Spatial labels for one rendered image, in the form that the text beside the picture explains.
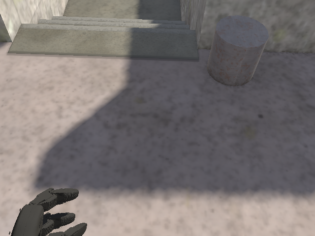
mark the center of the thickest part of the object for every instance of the left robot hand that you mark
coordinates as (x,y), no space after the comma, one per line
(32,221)

